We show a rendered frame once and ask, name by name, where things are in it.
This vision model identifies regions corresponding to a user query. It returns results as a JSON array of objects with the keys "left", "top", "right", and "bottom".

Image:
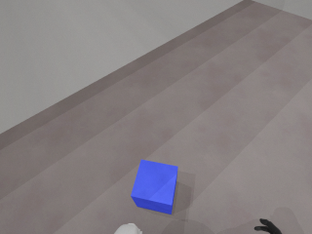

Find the carton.
[{"left": 131, "top": 159, "right": 178, "bottom": 215}]

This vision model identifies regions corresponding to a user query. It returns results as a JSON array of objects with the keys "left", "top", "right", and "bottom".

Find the robot right hand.
[{"left": 254, "top": 218, "right": 282, "bottom": 234}]

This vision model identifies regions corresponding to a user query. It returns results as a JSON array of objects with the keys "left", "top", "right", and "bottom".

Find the robot left thigh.
[{"left": 114, "top": 224, "right": 142, "bottom": 234}]

